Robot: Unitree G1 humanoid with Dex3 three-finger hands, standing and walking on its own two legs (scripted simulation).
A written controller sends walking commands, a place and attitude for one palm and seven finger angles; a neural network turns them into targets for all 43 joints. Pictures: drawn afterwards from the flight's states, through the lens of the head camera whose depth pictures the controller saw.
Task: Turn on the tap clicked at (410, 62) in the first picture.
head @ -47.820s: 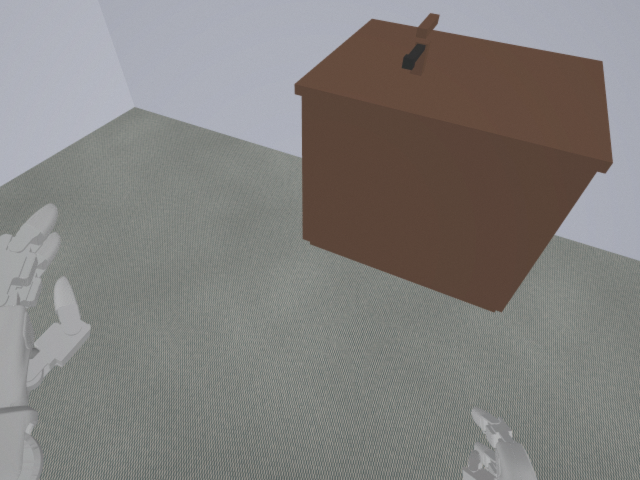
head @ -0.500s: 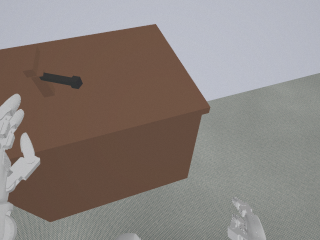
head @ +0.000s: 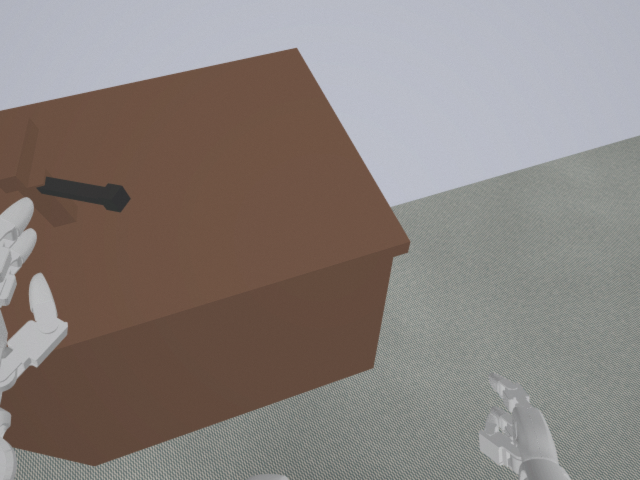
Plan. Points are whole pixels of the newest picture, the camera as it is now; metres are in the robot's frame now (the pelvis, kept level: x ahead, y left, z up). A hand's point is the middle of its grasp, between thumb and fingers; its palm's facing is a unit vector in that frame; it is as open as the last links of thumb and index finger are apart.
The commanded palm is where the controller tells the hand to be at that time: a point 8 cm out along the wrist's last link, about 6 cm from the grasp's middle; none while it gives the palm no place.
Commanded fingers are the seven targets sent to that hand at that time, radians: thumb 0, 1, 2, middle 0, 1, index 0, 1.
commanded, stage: come to a stop and stand still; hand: left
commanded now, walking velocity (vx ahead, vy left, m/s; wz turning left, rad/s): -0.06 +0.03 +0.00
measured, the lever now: (114, 197) +0.46 +0.35 +0.06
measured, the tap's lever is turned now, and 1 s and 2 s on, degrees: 57 57 57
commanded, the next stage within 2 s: look again from close up in 0.98 s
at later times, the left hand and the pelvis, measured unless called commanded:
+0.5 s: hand (43, 358) +0.19 +0.26 +0.15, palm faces +0.39 -0.84 -0.39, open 7.4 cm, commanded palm +0.14 +0.29 +0.18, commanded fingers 0.00 0.90 0.90 -0.20 -0.30 -0.20 -0.30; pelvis -0.02 +0.02 +0.00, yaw -1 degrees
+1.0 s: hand (1, 373) +0.18 +0.29 +0.15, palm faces +0.38 -0.85 -0.36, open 7.4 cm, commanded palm +0.12 +0.32 +0.18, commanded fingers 0.00 0.90 0.90 -0.20 -0.30 -0.20 -0.30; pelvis -0.04 +0.05 +0.01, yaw -1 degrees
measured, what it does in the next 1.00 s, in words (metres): shifts its weight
